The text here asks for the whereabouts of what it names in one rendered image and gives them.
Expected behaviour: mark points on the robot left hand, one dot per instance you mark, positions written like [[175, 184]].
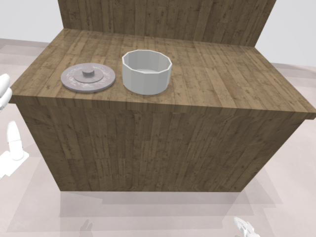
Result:
[[10, 161]]

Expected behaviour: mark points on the table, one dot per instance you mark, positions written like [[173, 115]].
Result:
[[225, 112]]

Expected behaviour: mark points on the lid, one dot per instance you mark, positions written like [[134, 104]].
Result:
[[73, 79]]

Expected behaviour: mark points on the knob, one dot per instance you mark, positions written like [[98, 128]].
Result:
[[88, 71]]

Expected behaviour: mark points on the robot right hand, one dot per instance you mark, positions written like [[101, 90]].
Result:
[[246, 229]]

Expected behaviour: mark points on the pot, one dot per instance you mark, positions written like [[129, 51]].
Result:
[[146, 72]]

